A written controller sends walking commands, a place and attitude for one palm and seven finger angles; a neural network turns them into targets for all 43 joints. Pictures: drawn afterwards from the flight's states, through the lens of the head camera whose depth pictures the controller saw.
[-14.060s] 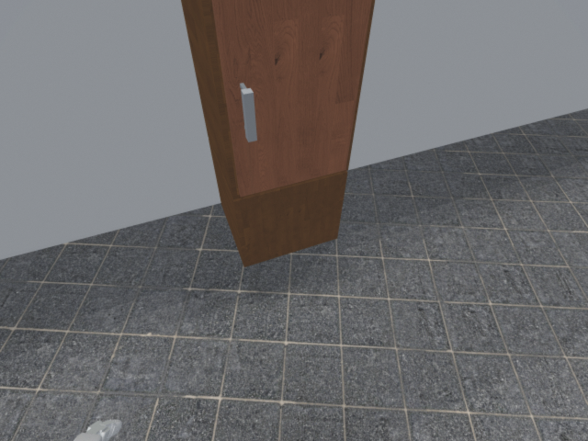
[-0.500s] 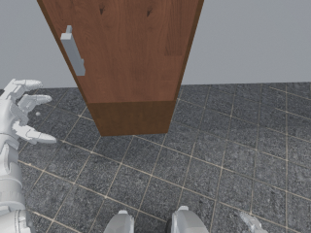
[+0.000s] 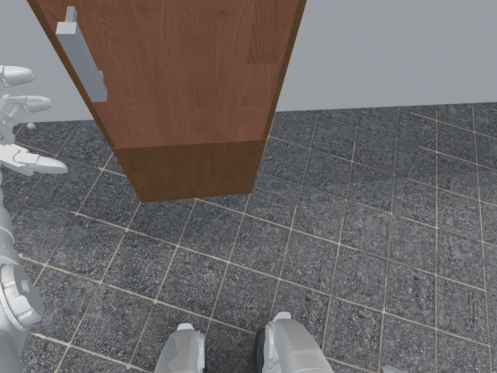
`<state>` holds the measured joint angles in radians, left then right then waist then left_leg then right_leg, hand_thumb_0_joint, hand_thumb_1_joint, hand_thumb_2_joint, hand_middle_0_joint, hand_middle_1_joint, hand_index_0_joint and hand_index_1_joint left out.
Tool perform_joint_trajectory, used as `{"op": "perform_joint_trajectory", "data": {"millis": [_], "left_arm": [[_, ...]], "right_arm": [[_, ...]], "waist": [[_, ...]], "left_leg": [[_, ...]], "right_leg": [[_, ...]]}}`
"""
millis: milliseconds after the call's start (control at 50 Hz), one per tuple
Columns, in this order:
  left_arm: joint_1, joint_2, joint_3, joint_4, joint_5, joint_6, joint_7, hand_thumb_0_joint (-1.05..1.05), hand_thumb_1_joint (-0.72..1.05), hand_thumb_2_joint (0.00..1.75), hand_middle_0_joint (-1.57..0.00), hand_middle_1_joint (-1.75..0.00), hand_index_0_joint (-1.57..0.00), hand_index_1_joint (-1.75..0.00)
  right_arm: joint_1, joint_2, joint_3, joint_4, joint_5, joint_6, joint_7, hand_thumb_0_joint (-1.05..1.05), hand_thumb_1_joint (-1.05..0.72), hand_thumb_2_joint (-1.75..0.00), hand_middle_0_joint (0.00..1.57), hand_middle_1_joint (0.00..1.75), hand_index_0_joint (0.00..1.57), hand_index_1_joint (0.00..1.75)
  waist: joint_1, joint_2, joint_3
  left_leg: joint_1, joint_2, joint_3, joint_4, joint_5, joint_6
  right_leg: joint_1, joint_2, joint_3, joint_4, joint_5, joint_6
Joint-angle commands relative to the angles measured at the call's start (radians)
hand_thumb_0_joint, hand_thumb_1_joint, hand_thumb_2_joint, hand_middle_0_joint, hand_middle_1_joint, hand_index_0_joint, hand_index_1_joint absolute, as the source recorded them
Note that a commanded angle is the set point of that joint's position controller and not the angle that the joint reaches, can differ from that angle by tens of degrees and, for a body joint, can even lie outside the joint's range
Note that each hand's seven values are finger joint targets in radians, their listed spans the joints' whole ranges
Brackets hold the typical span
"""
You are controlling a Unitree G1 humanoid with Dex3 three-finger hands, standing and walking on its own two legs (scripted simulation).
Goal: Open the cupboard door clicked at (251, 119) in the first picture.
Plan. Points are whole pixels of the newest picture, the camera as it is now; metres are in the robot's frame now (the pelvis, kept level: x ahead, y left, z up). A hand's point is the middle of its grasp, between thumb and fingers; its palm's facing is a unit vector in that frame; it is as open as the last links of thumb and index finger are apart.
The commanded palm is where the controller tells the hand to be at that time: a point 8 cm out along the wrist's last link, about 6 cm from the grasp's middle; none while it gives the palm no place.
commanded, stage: move the hooked fingers beside the handle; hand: left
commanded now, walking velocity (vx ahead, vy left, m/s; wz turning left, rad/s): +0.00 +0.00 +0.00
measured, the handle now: (86, 57) +0.61 +0.26 +0.05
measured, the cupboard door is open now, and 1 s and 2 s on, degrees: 0 0 0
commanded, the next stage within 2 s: slide the fingers in behind the handle in 1.40 s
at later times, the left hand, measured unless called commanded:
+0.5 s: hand (40, 77) +0.54 +0.31 +0.07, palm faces +0.10 -1.00 -0.03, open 14.0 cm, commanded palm +0.54 +0.33 +0.06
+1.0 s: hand (36, 74) +0.56 +0.32 +0.06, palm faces +0.09 -0.99 -0.05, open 14.0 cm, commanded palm +0.55 +0.33 +0.05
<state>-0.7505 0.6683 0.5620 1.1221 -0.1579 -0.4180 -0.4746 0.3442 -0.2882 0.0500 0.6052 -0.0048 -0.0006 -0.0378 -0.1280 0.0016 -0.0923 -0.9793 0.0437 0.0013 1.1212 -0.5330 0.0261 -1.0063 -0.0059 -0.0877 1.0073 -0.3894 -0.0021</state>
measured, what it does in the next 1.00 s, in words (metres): stands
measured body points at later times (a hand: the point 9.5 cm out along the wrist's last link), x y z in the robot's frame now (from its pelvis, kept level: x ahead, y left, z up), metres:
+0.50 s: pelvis +0.00 +0.00 -0.02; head +0.19 +0.04 +0.39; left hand +0.53 +0.36 +0.07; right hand -0.02 -0.27 -0.10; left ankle -0.01 +0.10 -0.66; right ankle +0.04 -0.13 -0.66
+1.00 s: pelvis +0.02 +0.01 -0.01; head +0.22 +0.06 +0.39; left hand +0.55 +0.37 +0.07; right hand -0.02 -0.25 -0.09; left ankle -0.01 +0.10 -0.66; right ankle +0.04 -0.13 -0.66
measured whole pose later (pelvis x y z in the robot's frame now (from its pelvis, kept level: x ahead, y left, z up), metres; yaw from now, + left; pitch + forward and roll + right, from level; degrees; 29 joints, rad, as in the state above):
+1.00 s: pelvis +0.02 +0.01 -0.01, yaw -2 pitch +30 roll -7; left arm -1.02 0.92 0.62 1.22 -0.03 -0.30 -0.47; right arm 0.41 -0.28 0.09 0.56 -0.03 0.13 0.01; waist -0.24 0.03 -0.08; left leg -1.14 0.07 -0.04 1.17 -0.56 0.03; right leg -1.13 0.02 -0.12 0.98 -0.39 0.01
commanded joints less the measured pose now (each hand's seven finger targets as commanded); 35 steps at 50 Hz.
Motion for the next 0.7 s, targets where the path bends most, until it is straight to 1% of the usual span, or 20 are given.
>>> {"op": "perform_joint_trajectory", "data": {"millis": [0,80,140,160,180,200,220,240,260,300,380,400,440,480,500,520,540,560,600,680], "left_arm": [[-0.392,0.360,0.053,-0.115,-0.013,-0.036,-0.006,0.00,-0.50,0.30,-0.30,-1.20,-0.30,-1.20],[-0.473,0.432,0.061,-0.146,0.027,-0.032,0.003,0.00,-0.50,0.30,-0.30,-1.20,-0.30,-1.20],[-0.509,0.465,0.080,-0.151,0.028,-0.042,0.009,0.00,-0.50,0.30,-0.30,-1.20,-0.30,-1.20],[-0.509,0.456,0.072,-0.131,0.028,-0.039,0.007,0.00,-0.50,0.30,-0.30,-1.20,-0.30,-1.20],[-0.530,0.461,0.073,-0.118,0.027,-0.035,0.007,0.00,-0.50,0.30,-0.30,-1.20,-0.30,-1.20],[-0.530,0.463,0.069,-0.089,0.031,-0.026,0.005,0.00,-0.50,0.30,-0.30,-1.20,-0.30,-1.20],[-0.571,0.456,0.051,-0.092,0.031,-0.024,0.002,0.00,-0.50,0.30,-0.30,-1.20,-0.30,-1.20],[-0.560,0.473,0.057,-0.060,0.042,-0.011,0.000,0.00,-0.50,0.30,-0.30,-1.20,-0.30,-1.20],[-0.578,0.479,0.049,-0.048,0.049,-0.001,0.001,0.00,-0.50,0.30,-0.30,-1.20,-0.30,-1.20],[-0.617,0.510,0.043,-0.022,0.069,0.019,0.005,0.00,-0.50,0.30,-0.30,-1.20,-0.30,-1.20],[-0.689,0.587,0.079,-0.067,0.087,0.012,0.015,0.00,-0.50,0.30,-0.30,-1.20,-0.30,-1.20],[-0.688,0.570,0.066,-0.049,0.089,0.015,0.014,0.00,-0.50,0.30,-0.30,-1.20,-0.30,-1.20],[-0.700,0.615,0.093,-0.054,0.095,0.013,0.014,0.00,-0.50,0.30,-0.30,-1.20,-0.30,-1.20],[-0.718,0.580,0.058,-0.034,0.101,0.030,0.013,0.00,-0.50,0.30,-0.30,-1.20,-0.30,-1.20],[-0.704,0.603,0.068,-0.007,0.111,0.043,0.014,0.00,-0.50,0.30,-0.30,-1.20,-0.30,-1.20],[-0.724,0.589,0.051,-0.004,0.114,0.050,0.011,0.00,-0.50,0.30,-0.30,-1.20,-0.30,-1.20],[-0.735,0.618,0.060,0.000,0.123,0.059,0.012,0.00,-0.50,0.30,-0.30,-1.20,-0.30,-1.20],[-0.748,0.621,0.056,0.007,0.129,0.067,0.013,0.00,-0.50,0.30,-0.30,-1.20,-0.30,-1.20],[-0.693,0.635,0.076,0.017,0.128,0.078,0.012,0.00,-0.50,0.30,-0.30,-1.20,-0.30,-1.20],[-0.644,0.686,0.131,-0.075,0.124,0.061,0.007,0.00,-0.50,0.30,-0.30,-1.20,-0.30,-1.20]], "right_arm": [[0.157,-0.199,-0.068,-0.048,0.003,0.006,-0.021,0.00,-0.90,-0.90,0.20,0.30,0.20,0.30],[0.178,-0.202,-0.063,-0.049,-0.003,0.026,-0.019,0.00,-0.90,-0.90,0.20,0.30,0.20,0.30],[0.195,-0.208,-0.061,-0.047,-0.009,0.037,-0.015,0.00,-0.90,-0.90,0.20,0.30,0.20,0.30],[0.192,-0.206,-0.060,-0.048,-0.008,0.040,-0.013,0.00,-0.90,-0.90,0.20,0.30,0.20,0.30],[0.197,-0.208,-0.058,-0.043,-0.009,0.044,-0.013,0.00,-0.90,-0.90,0.20,0.30,0.20,0.30],[0.195,-0.208,-0.054,-0.045,-0.008,0.047,-0.013,0.00,-0.90,-0.90,0.20,0.30,0.20,0.30],[0.202,-0.209,-0.051,-0.043,-0.008,0.051,-0.014,0.00,-0.90,-0.90,0.20,0.30,0.20,0.30],[0.209,-0.213,-0.050,-0.042,-0.007,0.055,-0.014,0.00,-0.90,-0.90,0.20,0.30,0.20,0.30],[0.211,-0.216,-0.047,-0.043,-0.007,0.059,-0.015,0.00,-0.90,-0.90,0.20,0.30,0.20,0.30],[0.216,-0.218,-0.038,-0.043,-0.007,0.064,-0.019,0.00,-0.90,-0.90,0.20,0.30,0.20,0.30],[0.246,-0.221,-0.035,-0.045,-0.016,0.074,-0.017,0.00,-0.90,-0.90,0.20,0.30,0.20,0.30],[0.250,-0.219,-0.033,-0.044,-0.016,0.076,-0.013,0.00,-0.90,-0.90,0.20,0.30,0.20,0.30],[0.261,-0.223,-0.031,-0.044,-0.020,0.084,-0.010,0.00,-0.90,-0.90,0.20,0.30,0.20,0.30],[0.269,-0.221,-0.028,-0.040,-0.020,0.094,-0.005,0.00,-0.90,-0.90,0.20,0.30,0.20,0.30],[0.272,-0.223,-0.025,-0.043,-0.019,0.098,-0.005,0.00,-0.90,-0.90,0.20,0.30,0.20,0.30],[0.274,-0.222,-0.021,-0.047,-0.018,0.102,-0.005,0.00,-0.90,-0.90,0.20,0.30,0.20,0.30],[0.278,-0.225,-0.017,-0.045,-0.019,0.108,-0.005,0.00,-0.90,-0.90,0.20,0.30,0.20,0.30],[0.285,-0.224,-0.017,-0.044,-0.020,0.112,-0.005,0.00,-0.90,-0.90,0.20,0.30,0.20,0.30],[0.290,-0.223,-0.015,-0.058,-0.021,0.117,-0.001,0.00,-0.90,-0.90,0.20,0.30,0.20,0.30],[0.304,-0.222,-0.025,-0.072,-0.027,0.123,0.010,0.00,-0.90,-0.90,0.20,0.30,0.20,0.30]], "waist": [[-0.017,0.133,-0.444],[-0.022,0.224,-0.506],[-0.037,0.218,-0.541],[-0.039,0.234,-0.532],[-0.052,0.206,-0.522],[-0.053,0.229,-0.498],[-0.070,0.217,-0.493],[-0.066,0.235,-0.482],[-0.078,0.210,-0.475],[-0.091,0.224,-0.461],[-0.091,0.292,-0.576],[-0.099,0.293,-0.580],[-0.097,0.309,-0.586],[-0.118,0.306,-0.565],[-0.113,0.300,-0.547],[-0.127,0.304,-0.542],[-0.124,0.321,-0.542],[-0.136,0.301,-0.541],[-0.120,0.279,-0.558],[-0.087,0.334,-0.639]], "left_leg": [[0.223,-0.013,-0.062,-0.136,0.429,-0.003],[0.276,-0.008,-0.073,-0.123,0.498,-0.011],[0.298,0.001,-0.083,-0.105,0.550,-0.015],[0.287,-0.002,-0.077,-0.100,0.535,-0.013],[0.274,0.001,-0.083,-0.099,0.522,-0.010],[0.253,-0.002,-0.076,-0.098,0.496,-0.007],[0.260,0.001,-0.087,-0.100,0.499,-0.008],[0.260,0.001,-0.087,-0.104,0.494,-0.010],[0.241,0.001,-0.087,-0.100,0.470,-0.005],[0.203,-0.001,-0.087,-0.092,0.438,0.001],[0.260,0.004,-0.100,-0.065,0.541,-0.010],[0.262,0.005,-0.098,-0.055,0.557,-0.010],[0.279,0.012,-0.107,-0.051,0.603,-0.017],[0.285,0.015,-0.111,-0.049,0.614,-0.015],[0.263,0.014,-0.108,-0.050,0.592,-0.012],[0.266,0.014,-0.112,-0.048,0.607,-0.011],[0.265,0.016,-0.113,-0.046,0.611,-0.012],[0.254,0.016,-0.113,-0.041,0.604,-0.007],[0.223,0.014,-0.103,-0.042,0.595,0.000],[0.283,0.021,-0.105,-0.047,0.699,-0.009]], "right_leg": [[0.260,0.039,0.053,-0.068,0.227,-0.015],[0.227,0.040,0.048,-0.051,0.245,-0.017],[0.214,0.046,0.043,-0.043,0.269,-0.016],[0.209,0.046,0.047,-0.047,0.262,-0.016],[0.205,0.047,0.043,-0.046,0.257,-0.014],[0.197,0.046,0.046,-0.051,0.244,-0.014],[0.184,0.049,0.040,-0.047,0.242,-0.016],[0.168,0.049,0.038,-0.052,0.226,-0.015],[0.163,0.049,0.039,-0.054,0.215,-0.011],[0.152,0.048,0.040,-0.051,0.200,-0.010],[0.151,0.049,0.036,-0.026,0.256,-0.014],[0.139,0.051,0.035,-0.024,0.264,-0.014],[0.138,0.054,0.029,-0.018,0.282,-0.016],[0.113,0.055,0.027,-0.027,0.282,-0.011],[0.116,0.056,0.025,-0.029,0.271,-0.011],[0.100,0.057,0.022,-0.024,0.278,-0.013],[0.098,0.057,0.021,-0.026,0.275,-0.012],[0.097,0.058,0.021,-0.027,0.278,-0.009],[0.143,0.061,0.024,-0.027,0.302,-0.009],[0.184,0.062,0.024,-0.021,0.360,-0.014]]}}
